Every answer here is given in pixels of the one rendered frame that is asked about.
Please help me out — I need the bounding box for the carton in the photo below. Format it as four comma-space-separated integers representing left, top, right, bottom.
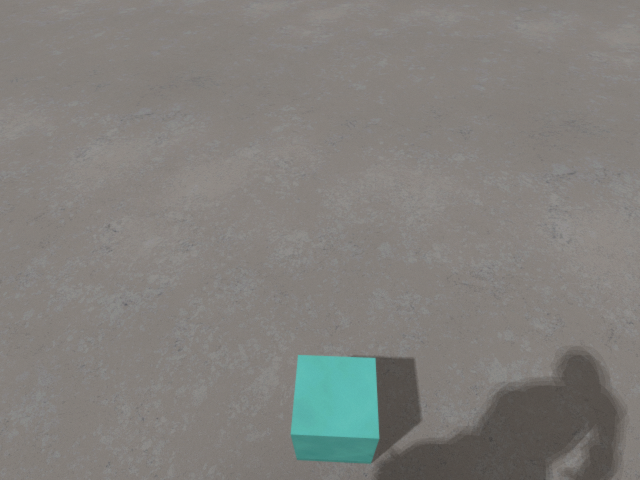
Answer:
291, 355, 379, 464

